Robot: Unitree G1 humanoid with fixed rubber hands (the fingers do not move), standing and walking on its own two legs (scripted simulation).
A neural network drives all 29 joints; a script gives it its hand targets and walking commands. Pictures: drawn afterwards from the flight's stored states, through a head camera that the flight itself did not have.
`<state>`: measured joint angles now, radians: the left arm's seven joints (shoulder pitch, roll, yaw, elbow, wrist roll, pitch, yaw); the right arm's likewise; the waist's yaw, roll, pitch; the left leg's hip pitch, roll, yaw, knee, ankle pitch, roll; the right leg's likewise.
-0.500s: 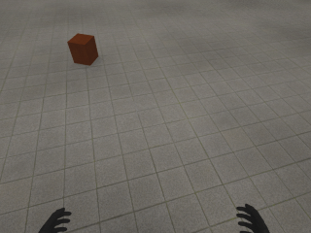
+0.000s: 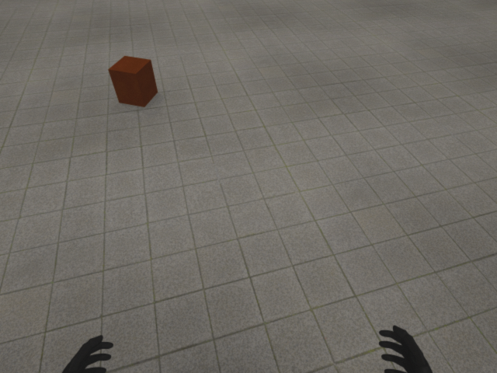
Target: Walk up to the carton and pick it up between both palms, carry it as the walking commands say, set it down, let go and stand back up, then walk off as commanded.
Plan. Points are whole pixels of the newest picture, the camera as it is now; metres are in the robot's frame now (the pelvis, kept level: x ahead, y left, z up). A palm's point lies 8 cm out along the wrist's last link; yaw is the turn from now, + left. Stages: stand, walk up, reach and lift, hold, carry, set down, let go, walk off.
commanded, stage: stand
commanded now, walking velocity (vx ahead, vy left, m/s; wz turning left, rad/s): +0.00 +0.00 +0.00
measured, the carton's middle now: (134, 81) +2.02 +0.83 -0.63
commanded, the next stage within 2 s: walk up in 0.42 s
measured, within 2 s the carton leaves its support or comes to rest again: neither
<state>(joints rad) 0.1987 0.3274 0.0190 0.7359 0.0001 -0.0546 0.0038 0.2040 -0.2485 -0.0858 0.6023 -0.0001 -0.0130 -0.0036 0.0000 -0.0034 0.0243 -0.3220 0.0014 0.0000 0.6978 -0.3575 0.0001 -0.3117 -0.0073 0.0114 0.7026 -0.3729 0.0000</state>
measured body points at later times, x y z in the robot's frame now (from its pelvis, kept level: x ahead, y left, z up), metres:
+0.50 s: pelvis -0.02 +0.00 +0.00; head -0.02 +0.00 +0.45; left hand +0.12 +0.28 -0.10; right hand +0.14 -0.26 -0.08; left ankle +0.01 +0.12 -0.72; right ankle +0.00 -0.12 -0.72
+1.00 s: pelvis +0.05 +0.09 -0.01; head +0.05 +0.10 +0.44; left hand +0.12 +0.46 -0.09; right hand +0.25 -0.21 -0.06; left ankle +0.08 +0.19 -0.72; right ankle +0.00 -0.12 -0.70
